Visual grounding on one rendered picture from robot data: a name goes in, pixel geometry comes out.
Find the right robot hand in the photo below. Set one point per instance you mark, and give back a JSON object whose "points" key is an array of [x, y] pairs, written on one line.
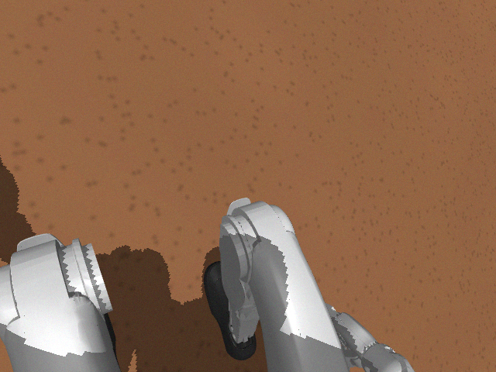
{"points": [[354, 338]]}

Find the right robot arm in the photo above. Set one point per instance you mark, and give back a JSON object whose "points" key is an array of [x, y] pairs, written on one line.
{"points": [[382, 358]]}

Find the right robot foot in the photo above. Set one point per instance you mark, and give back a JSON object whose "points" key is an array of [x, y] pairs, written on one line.
{"points": [[219, 306]]}

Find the left robot foot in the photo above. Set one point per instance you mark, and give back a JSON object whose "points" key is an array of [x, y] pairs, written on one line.
{"points": [[111, 332]]}

